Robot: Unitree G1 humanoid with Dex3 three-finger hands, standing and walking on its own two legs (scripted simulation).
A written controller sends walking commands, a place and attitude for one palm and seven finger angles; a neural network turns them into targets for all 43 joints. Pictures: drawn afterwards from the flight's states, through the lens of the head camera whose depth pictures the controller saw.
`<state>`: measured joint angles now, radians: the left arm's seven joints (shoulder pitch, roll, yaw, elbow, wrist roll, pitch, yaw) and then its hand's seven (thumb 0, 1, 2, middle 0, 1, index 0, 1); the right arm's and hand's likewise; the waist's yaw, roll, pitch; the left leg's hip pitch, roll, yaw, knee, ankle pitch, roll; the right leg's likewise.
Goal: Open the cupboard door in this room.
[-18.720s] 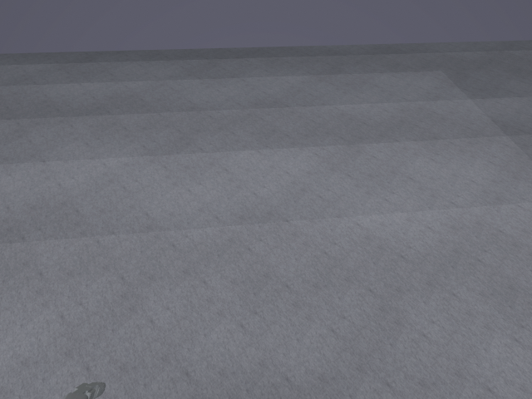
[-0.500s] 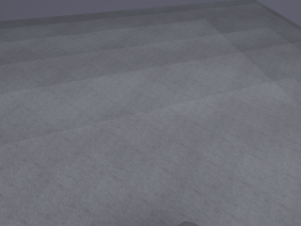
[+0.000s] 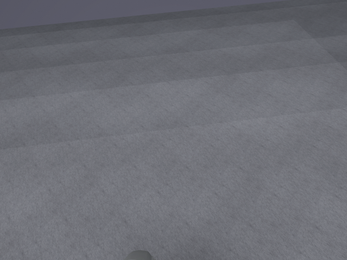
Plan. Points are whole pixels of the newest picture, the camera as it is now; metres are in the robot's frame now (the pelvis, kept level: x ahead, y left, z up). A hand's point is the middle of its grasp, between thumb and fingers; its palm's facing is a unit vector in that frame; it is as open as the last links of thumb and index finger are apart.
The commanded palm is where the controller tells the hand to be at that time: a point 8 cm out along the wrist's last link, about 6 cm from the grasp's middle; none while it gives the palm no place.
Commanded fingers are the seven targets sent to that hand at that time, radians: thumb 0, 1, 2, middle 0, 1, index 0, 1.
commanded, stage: turn or walk to find it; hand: left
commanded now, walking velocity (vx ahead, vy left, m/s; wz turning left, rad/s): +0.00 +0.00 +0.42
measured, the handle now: out of the picture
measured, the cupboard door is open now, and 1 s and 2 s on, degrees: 0 0 0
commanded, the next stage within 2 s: stand and wait in 0.16 s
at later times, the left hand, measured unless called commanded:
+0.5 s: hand out of the picture +0.02 +0.26 -0.17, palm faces +0.23 -0.94 -0.25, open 7.4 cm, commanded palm none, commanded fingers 0.00 0.90 0.90 -0.20 -0.30 -0.20 -0.30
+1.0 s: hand out of the picture -0.08 +0.21 -0.17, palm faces +0.47 -0.85 -0.25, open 7.4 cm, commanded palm none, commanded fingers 0.00 0.90 0.90 -0.20 -0.30 -0.20 -0.30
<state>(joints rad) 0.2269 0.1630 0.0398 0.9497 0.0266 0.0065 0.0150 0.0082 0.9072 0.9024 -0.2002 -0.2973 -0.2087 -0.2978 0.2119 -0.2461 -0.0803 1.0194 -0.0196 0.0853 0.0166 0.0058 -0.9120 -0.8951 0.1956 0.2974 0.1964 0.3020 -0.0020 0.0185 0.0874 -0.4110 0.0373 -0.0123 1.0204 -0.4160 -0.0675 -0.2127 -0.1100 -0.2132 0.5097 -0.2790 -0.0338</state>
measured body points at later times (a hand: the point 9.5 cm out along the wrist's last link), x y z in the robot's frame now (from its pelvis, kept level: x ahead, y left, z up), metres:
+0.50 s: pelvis -0.02 +0.04 +0.00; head +0.01 +0.05 +0.45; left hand +0.00 +0.31 -0.15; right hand +0.11 -0.18 -0.14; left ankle -0.04 +0.15 -0.74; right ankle -0.01 -0.11 -0.69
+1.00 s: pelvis -0.03 +0.01 -0.01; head +0.01 +0.03 +0.44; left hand -0.10 +0.26 -0.15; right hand +0.15 -0.19 -0.16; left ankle -0.11 +0.14 -0.71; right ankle +0.00 -0.09 -0.74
